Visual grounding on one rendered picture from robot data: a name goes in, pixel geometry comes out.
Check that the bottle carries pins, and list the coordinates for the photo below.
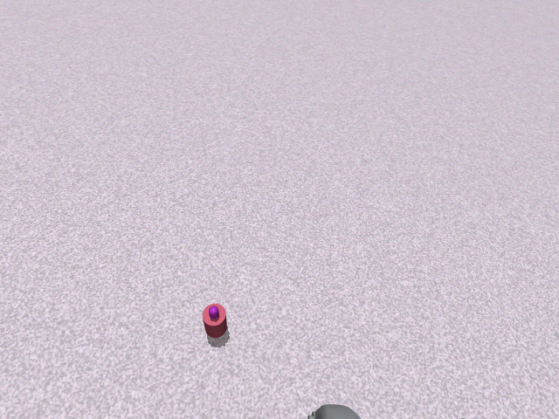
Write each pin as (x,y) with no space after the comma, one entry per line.
(214,317)

